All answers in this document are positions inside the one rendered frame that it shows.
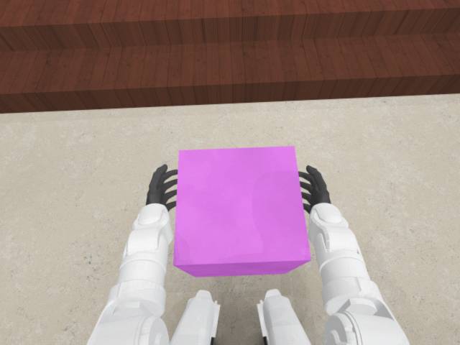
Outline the robot left forearm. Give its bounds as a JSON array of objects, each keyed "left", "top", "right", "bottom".
[{"left": 87, "top": 203, "right": 173, "bottom": 345}]

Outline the carton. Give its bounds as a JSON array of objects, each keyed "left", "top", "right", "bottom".
[{"left": 173, "top": 146, "right": 311, "bottom": 277}]

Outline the robot thigh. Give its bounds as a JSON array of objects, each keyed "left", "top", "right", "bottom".
[
  {"left": 257, "top": 295, "right": 311, "bottom": 345},
  {"left": 170, "top": 296, "right": 220, "bottom": 345}
]

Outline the robot right upper arm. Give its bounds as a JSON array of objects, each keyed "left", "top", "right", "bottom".
[{"left": 323, "top": 310, "right": 409, "bottom": 345}]

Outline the robot right thigh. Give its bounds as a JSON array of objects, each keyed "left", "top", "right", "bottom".
[{"left": 257, "top": 295, "right": 311, "bottom": 345}]

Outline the robot left thigh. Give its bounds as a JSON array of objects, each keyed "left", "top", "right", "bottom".
[{"left": 170, "top": 296, "right": 220, "bottom": 345}]

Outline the robot right forearm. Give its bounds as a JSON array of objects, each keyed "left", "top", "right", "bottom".
[{"left": 308, "top": 203, "right": 410, "bottom": 345}]

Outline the right robot hand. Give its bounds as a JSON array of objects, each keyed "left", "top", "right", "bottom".
[{"left": 298, "top": 165, "right": 331, "bottom": 214}]

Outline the robot left upper arm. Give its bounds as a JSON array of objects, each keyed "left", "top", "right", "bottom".
[{"left": 88, "top": 313, "right": 170, "bottom": 345}]

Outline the left robot hand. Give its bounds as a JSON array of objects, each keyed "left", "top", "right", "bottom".
[{"left": 146, "top": 164, "right": 178, "bottom": 212}]

